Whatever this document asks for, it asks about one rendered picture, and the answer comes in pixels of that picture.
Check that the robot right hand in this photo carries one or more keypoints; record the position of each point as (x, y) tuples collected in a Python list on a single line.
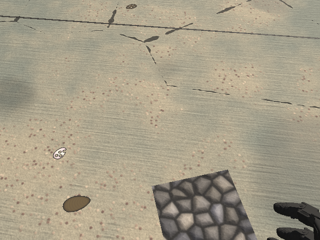
[(306, 214)]

